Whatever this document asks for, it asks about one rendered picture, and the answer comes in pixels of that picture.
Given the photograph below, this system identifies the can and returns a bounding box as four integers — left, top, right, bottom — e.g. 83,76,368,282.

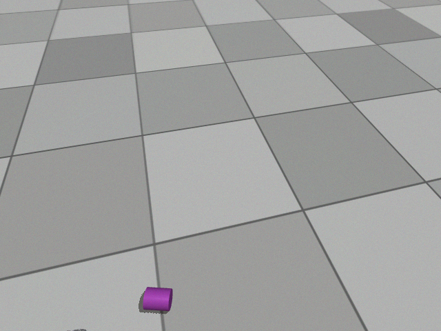
143,287,173,311

